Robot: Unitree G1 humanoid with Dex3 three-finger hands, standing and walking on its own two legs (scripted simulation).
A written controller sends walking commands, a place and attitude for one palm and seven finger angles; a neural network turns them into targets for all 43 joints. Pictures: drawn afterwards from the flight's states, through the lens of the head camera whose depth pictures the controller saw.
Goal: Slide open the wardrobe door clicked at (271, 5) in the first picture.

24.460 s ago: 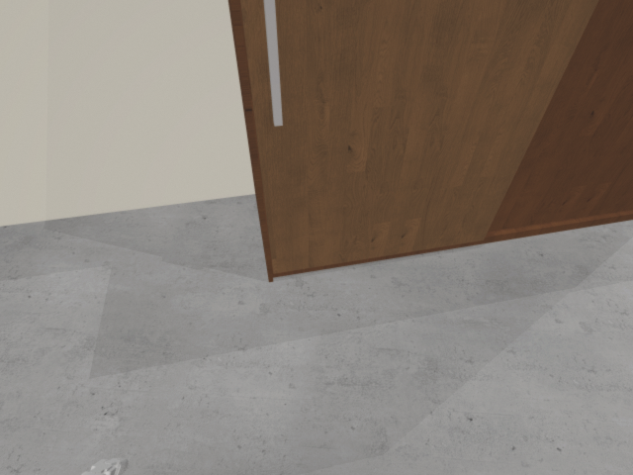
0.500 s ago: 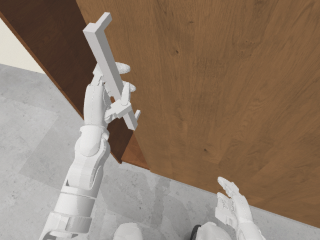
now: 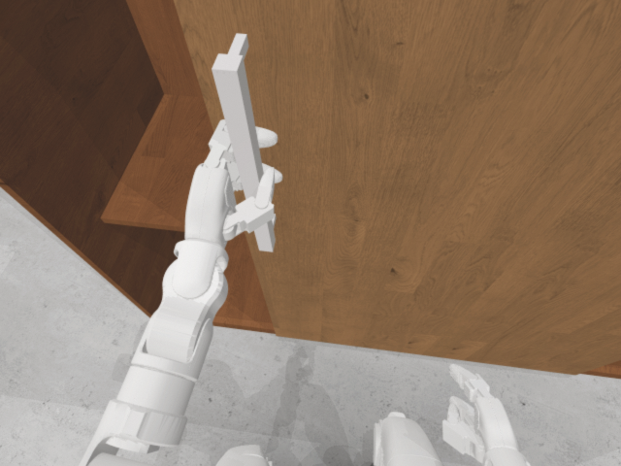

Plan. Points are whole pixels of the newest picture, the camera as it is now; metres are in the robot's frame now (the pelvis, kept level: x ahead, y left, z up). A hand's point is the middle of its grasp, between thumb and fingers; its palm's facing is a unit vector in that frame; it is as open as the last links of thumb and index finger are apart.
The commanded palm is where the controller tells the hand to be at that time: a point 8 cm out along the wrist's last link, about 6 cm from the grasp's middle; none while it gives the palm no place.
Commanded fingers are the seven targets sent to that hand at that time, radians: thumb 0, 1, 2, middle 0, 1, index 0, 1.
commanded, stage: step sideways, sliding the door along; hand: left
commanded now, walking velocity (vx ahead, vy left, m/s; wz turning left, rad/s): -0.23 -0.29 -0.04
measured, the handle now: (256, 168) +0.42 +0.13 +0.11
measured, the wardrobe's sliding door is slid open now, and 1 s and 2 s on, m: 0.39 0.43 0.43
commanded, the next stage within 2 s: stop walking and hold the door there in 0.48 s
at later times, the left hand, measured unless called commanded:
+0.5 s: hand (321, 202) +0.37 +0.05 +0.12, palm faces +0.33 -0.94 -0.04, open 6.6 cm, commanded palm +0.34 +0.01 +0.12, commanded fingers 0.00 0.90 0.90 -0.45 -1.40 -0.45 -1.40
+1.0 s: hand (314, 197) +0.38 +0.05 +0.12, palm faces +0.50 -0.82 -0.28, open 6.3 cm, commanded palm +0.34 +0.09 +0.10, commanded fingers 0.00 0.90 0.90 -0.45 -1.40 -0.45 -1.40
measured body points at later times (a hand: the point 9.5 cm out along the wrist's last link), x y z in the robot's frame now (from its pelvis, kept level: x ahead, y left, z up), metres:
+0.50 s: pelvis -0.04 -0.16 -0.01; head +0.06 -0.13 +0.43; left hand +0.35 +0.09 +0.13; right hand +0.15 -0.40 -0.12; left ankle -0.05 -0.04 -0.74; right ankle -0.03 -0.29 -0.68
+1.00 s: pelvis -0.02 -0.25 -0.01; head +0.02 -0.29 +0.44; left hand +0.35 +0.10 +0.14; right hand +0.12 -0.55 -0.12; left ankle -0.01 -0.14 -0.69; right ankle +0.02 -0.41 -0.74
